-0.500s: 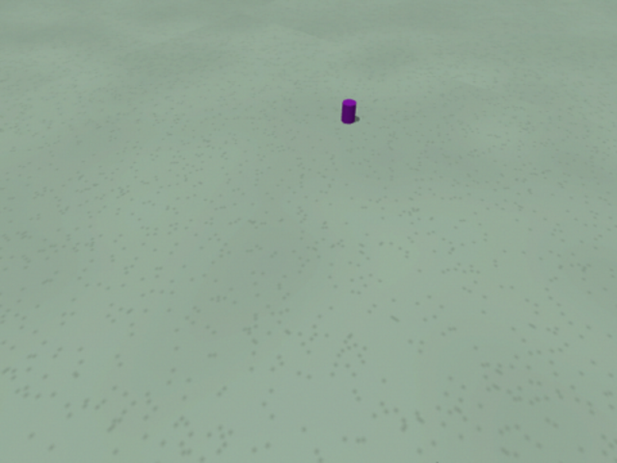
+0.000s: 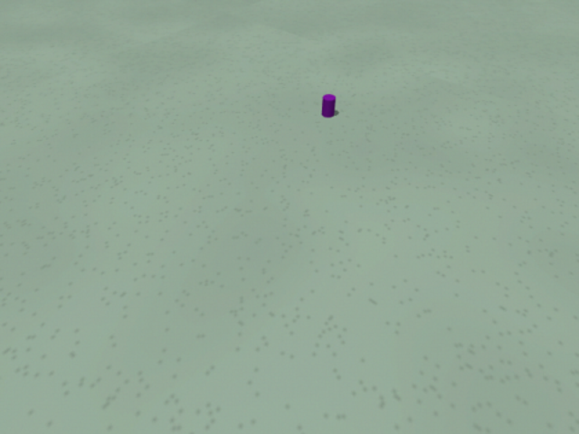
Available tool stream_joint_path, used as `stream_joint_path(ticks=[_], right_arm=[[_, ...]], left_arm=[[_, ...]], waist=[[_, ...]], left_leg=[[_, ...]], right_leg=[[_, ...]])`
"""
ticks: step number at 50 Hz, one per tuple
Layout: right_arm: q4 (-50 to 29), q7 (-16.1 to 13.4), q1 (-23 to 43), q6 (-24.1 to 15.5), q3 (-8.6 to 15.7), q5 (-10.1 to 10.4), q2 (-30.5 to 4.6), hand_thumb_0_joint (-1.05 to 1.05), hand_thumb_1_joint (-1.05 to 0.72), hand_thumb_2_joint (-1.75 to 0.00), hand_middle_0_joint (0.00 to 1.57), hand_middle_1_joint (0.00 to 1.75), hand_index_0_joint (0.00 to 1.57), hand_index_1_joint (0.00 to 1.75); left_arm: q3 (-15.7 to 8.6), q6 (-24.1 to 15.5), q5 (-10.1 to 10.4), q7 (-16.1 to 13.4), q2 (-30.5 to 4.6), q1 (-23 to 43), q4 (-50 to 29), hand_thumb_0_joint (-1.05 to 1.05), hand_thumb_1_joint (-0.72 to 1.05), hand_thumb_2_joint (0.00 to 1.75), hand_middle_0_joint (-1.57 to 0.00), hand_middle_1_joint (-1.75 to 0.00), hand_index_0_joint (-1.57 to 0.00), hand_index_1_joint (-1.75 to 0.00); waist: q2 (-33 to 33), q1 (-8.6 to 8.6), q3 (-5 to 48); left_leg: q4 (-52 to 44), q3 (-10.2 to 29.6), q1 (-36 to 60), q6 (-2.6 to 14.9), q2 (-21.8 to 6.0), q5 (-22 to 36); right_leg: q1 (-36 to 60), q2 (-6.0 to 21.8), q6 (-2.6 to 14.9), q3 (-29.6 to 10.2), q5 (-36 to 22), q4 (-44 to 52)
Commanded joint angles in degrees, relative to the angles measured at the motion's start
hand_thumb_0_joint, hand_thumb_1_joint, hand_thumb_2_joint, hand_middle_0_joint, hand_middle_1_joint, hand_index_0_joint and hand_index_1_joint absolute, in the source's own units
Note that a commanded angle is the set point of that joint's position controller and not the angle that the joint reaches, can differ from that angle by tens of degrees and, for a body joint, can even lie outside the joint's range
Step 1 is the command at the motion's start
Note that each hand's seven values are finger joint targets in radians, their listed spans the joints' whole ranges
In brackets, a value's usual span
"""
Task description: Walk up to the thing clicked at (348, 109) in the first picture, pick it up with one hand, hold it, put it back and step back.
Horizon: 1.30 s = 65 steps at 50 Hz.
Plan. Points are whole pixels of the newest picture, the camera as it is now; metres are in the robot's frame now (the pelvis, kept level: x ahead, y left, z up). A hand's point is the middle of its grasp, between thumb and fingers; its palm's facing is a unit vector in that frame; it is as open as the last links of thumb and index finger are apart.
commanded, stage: stand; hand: left
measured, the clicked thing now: (328, 106) +2.16 -0.20 -0.72
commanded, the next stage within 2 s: walk up in 0.62 s
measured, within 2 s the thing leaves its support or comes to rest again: neither
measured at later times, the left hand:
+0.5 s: hand out of the picture +0.08 +0.25 -0.16, palm faces -0.01 -0.94 -0.34, open 7.4 cm
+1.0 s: hand (170, 404) +0.22 +0.21 -0.13, palm faces -0.10 -0.88 -0.46, open 7.4 cm
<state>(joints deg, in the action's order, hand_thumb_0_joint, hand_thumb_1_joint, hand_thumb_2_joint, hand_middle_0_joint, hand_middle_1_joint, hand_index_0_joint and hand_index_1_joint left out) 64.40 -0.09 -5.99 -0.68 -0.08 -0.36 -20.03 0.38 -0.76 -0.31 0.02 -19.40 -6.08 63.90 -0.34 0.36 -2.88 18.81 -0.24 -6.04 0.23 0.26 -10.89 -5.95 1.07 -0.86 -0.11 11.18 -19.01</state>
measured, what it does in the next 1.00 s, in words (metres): steps to the right: right foot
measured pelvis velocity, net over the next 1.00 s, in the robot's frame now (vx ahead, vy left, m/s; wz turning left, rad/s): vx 0.09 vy -0.09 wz -0.12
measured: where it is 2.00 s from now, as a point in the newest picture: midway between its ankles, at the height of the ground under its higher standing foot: (356, 328)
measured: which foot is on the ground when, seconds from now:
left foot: down 0.00-0.98, up 1.00-1.00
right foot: down 0.00-0.66, up 0.68-0.94, down 0.96-1.00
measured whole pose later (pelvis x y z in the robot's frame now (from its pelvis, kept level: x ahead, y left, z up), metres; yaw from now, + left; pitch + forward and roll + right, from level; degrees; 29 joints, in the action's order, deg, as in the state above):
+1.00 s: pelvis +0.09 -0.09 -0.03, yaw -7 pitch -2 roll +1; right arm 59.2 3.0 -14.6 -2.1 6.2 -2.8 -28.8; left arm -6.0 -2.6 -1.9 6.3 -27.2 -11.5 56.2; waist -3.5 -0.1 0.4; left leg 37.5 -4.3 -3.6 1.7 -8.7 -29.1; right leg -22.8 4.8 -0.4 3.5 13.8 -39.3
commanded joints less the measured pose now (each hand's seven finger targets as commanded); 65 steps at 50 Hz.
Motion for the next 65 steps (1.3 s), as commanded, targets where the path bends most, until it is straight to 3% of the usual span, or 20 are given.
stream_joint_path(ticks=[1,30,31,32,33,34,35,37,40,41,45,47,48,49,50,51,53,55,60,65], right_arm=[[-3.53,-0.52,1.71,-1.5,2.34,-0.13,-11.56,0.0,-0.9,-0.9,0.2,0.3,0.2,0.3],[-3.64,-0.51,1.6,-1.47,2.24,-0.03,-11.84,0.0,-0.9,-0.9,0.2,0.3,0.2,0.3],[-7.64,0.79,-3.16,-3.25,7.09,-1.54,-19.32,0.0,-0.9,-0.9,0.2,0.3,0.2,0.3],[-6.27,1.41,-5.31,-3.58,8.13,-2.06,-20.44,0.0,-0.9,-0.9,0.2,0.3,0.2,0.3],[-6.29,1.46,-8.26,-3.87,9.14,-2.07,-21.44,0.0,-0.9,-0.9,0.2,0.3,0.2,0.3],[-7.55,1.57,-8.55,-4.38,9.49,-2.0,-22.32,0.0,-0.9,-0.9,0.2,0.3,0.2,0.3],[-8.29,1.62,-7.26,-4.77,9.27,-1.76,-21.21,0.0,-0.9,-0.9,0.2,0.3,0.2,0.3],[-10.74,1.74,-3.42,-5.39,9.1,-1.66,-20.64,0.0,-0.9,-0.9,0.2,0.3,0.2,0.3],[-13.07,2.35,1.35,-5.62,9.32,-2.37,-20.57,0.0,-0.9,-0.9,0.2,0.3,0.2,0.3],[-13.12,2.53,0.88,-5.67,9.28,-2.4,-20.52,0.0,-0.9,-0.9,0.2,0.3,0.2,0.3],[-13.23,3.04,1.95,-5.19,9.48,-2.3,-21.46,0.0,-0.9,-0.9,0.2,0.3,0.2,0.3],[-13.36,3.02,3.99,-4.27,8.86,-2.41,-19.98,0.0,-0.9,-0.9,0.2,0.3,0.2,0.3],[-13.15,3.09,2.03,-3.88,7.52,-2.81,-16.61,0.0,-0.9,-0.9,0.2,0.3,0.2,0.3],[-15.03,3.38,1.85,-3.98,5.24,-2.17,-10.67,0.0,-0.9,-0.9,0.2,0.3,0.2,0.3],[-16.96,3.3,2.56,-4.24,5.68,-0.94,-13.94,0.0,-0.9,-0.9,0.2,0.3,0.2,0.3],[-16.03,3.17,4.48,-4.21,6.7,-0.92,-18.21,0.0,-0.9,-0.9,0.2,0.3,0.2,0.3],[-13.08,3.93,-0.49,-4.15,6.89,0.01,-19.02,0.0,-0.9,-0.9,0.2,0.3,0.2,0.3],[-11.8,4.61,-4.29,-3.63,6.81,-0.35,-17.9,0.0,-0.9,-0.9,0.2,0.3,0.2,0.3],[-15.1,6.23,-0.43,-2.56,7.44,-1.41,-16.62,0.0,-0.9,-0.9,0.2,0.3,0.2,0.3],[-18.81,6.37,7.63,-3.37,6.88,-1.29,-14.11,0.0,-0.9,-0.9,0.2,0.3,0.2,0.3]], left_arm=[[-2.4,-1.03,-0.16,-0.65,-12.3,2.39,-3.3,0.0,0.9,0.9,-0.2,-0.3,-0.2,-0.3],[-2.62,-1.02,-0.06,-0.62,-12.55,1.62,-3.29,0.0,0.9,0.9,-0.2,-0.3,-0.2,-0.3],[-6.97,-1.72,-1.57,1.88,-19.29,-0.38,-8.44,0.0,0.9,0.9,-0.2,-0.3,-0.2,-0.3],[-6.68,-1.32,-1.83,2.95,-17.31,5.37,-9.31,0.0,0.9,0.9,-0.2,-0.3,-0.2,-0.3],[-6.27,-1.21,-2.06,3.72,-14.98,11.67,-12.12,0.0,0.9,0.9,-0.2,-0.3,-0.2,-0.3],[-6.09,-1.41,-2.3,3.86,-14.65,13.44,-13.87,0.0,0.9,0.9,-0.2,-0.3,-0.2,-0.3],[-6.04,-1.95,-2.04,4.25,-15.28,12.32,-13.69,0.0,0.9,0.9,-0.2,-0.3,-0.2,-0.3],[-6.68,-1.94,-1.45,5.54,-16.97,3.48,-12.27,0.0,0.9,0.9,-0.2,-0.3,-0.2,-0.3],[-7.21,-1.46,-1.45,7.15,-16.87,1.42,-12.12,0.0,0.9,0.9,-0.2,-0.3,-0.2,-0.3],[-7.23,-1.4,-1.43,7.44,-16.59,2.56,-12.6,0.0,0.9,0.9,-0.2,-0.3,-0.2,-0.3],[-7.91,-1.45,-1.3,7.38,-16.86,-0.35,-12.32,0.0,0.9,0.9,-0.2,-0.3,-0.2,-0.3],[-8.47,-2.04,-1.44,6.51,-17.37,-8.64,-9.25,0.0,0.9,0.9,-0.2,-0.3,-0.2,-0.3],[-9.88,-2.79,-1.76,5.41,-19.89,-17.07,-6.43,0.0,0.9,0.9,-0.2,-0.3,-0.2,-0.3],[-11.51,-3.53,-2.11,4.02,-25.7,-24.37,-6.08,0.0,0.9,0.9,-0.2,-0.3,-0.2,-0.3],[-11.04,-4.05,-1.09,3.83,-29.31,-21.33,-8.3,0.0,0.9,0.9,-0.2,-0.3,-0.2,-0.3],[-10.99,-4.16,-0.12,3.67,-29.92,-13.71,-11.33,0.0,0.9,0.9,-0.2,-0.3,-0.2,-0.3],[-9.75,-4.93,-0.07,3.03,-25.3,-5.12,-13.48,0.0,0.9,0.9,-0.2,-0.3,-0.2,-0.3],[-8.68,-5.53,0.19,2.78,-21.96,-4.99,-13.4,0.0,0.9,0.9,-0.2,-0.3,-0.2,-0.3],[-8.18,-6.62,0.36,2.72,-21.49,-6.45,-14.95,0.0,0.9,0.9,-0.2,-0.3,-0.2,-0.3],[-8.3,-6.34,0.05,2.89,-21.49,-11.15,-14.45,0.0,0.9,0.9,-0.2,-0.3,-0.2,-0.3]], waist=[[0.91,-0.25,4.93],[0.44,-0.23,4.41],[1.0,-1.81,12.2],[-3.53,-4.46,5.58],[-9.67,-7.52,-0.57],[-7.62,-7.66,-4.41],[-3.23,-5.95,-4.03],[-4.84,-1.46,1.65],[-8.91,0.43,-0.51],[-8.7,-0.09,-1.07],[-7.93,1.22,0.06],[-1.46,5.74,1.42],[9.87,9.44,4.89],[25.84,12.86,5.16],[23.43,9.93,4.55],[12.45,7.37,-0.69],[7.41,1.45,-0.86],[8.36,-0.14,-1.59],[6.3,0.7,-3.82],[3.77,4.27,-2.63]], left_leg=[[-2.58,5.46,0.84,1.37,-7.6,11.03],[-3.08,5.6,1.02,1.35,-7.6,10.82],[1.53,7.03,7.65,5.71,-8.43,-23.05],[-2.89,11.54,10.88,7.77,-11.45,-34.37],[-10.59,21.81,11.57,11.17,-19.83,-38.24],[-13.21,26.58,8.65,14.21,-25.81,-36.72],[-13.83,25.91,5.94,13.83,-24.8,-34.61],[-13.9,19.46,8.84,12.58,-22.22,-34.66],[-13.69,9.03,-1.01,10.66,-18.4,-28.51],[-12.92,6.36,-2.94,9.92,-16.93,-27.18],[-8.57,0.66,-8.68,8.59,-15.47,-26.21],[4.39,-4.1,-14.4,7.47,-12.78,-27.46],[23.0,-7.43,-21.86,5.77,-8.32,-24.25],[44.86,-8.53,-36.11,3.53,-0.58,-25.21],[51.68,-0.92,-40.02,1.76,0.73,-21.91],[54.5,4.94,-38.3,1.2,-4.58,-16.45],[50.31,4.62,-34.25,1.62,-8.25,-6.51],[43.3,4.24,-28.58,1.09,-9.41,-4.33],[30.22,1.41,-29.12,-2.09,-9.75,1.22],[16.41,-1.12,-25.66,-1.58,-8.61,7.65]], right_leg=[[0.8,6.36,2.26,-4.36,-9.54,1.98],[1.4,6.58,2.27,-4.51,-9.6,2.71],[-6.07,3.44,4.19,-5.16,19.13,-4.31],[-21.77,1.68,3.4,-1.89,23.16,-11.56],[-34.15,0.58,2.3,0.82,16.87,-25.38],[-40.38,3.63,2.38,-4.27,15.66,-30.97],[-39.11,4.94,2.56,-6.47,13.2,-33.3],[-35.57,7.04,1.79,-5.26,12.21,-33.48],[-25.65,7.05,0.21,-1.66,8.79,-27.62],[-23.09,6.6,0.16,-0.72,7.52,-24.86],[-11.13,5.11,0.24,3.97,2.91,-18.59],[-0.05,2.64,0.76,6.72,1.07,-13.69],[11.87,0.53,1.3,5.36,7.11,-13.73],[17.16,8.74,4.47,-13.52,28.46,-1.36],[11.17,21.78,11.84,-43.64,40.98,15.19],[2.91,23.99,13.27,-45.02,45.44,16.98],[0.69,17.76,11.04,-29.45,34.03,12.48],[-4.43,14.69,10.05,-19.16,25.72,12.05],[-6.34,13.16,11.95,-10.77,21.93,13.96],[-0.92,10.52,10.77,-4.38,8.47,10.34]])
